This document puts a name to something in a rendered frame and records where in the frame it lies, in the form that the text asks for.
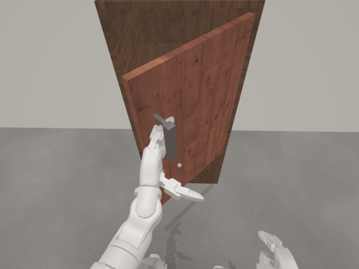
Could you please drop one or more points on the handle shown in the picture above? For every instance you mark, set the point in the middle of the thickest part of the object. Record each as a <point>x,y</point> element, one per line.
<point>169,130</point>

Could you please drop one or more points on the robot left hand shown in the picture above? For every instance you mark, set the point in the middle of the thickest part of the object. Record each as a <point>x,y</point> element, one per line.
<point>151,165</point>

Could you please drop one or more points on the robot left shin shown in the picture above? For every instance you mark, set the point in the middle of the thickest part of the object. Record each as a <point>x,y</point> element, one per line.
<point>154,255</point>

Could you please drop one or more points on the robot right hand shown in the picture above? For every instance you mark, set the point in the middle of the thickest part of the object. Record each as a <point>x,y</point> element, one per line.
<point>282,259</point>

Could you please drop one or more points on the left robot forearm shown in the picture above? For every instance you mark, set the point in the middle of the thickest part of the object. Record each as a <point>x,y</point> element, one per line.
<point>130,243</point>

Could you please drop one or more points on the cupboard door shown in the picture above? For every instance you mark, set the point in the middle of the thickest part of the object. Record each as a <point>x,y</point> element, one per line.
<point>197,85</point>

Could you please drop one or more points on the robot left thigh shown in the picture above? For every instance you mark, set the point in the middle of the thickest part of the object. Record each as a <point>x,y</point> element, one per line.
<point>152,263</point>

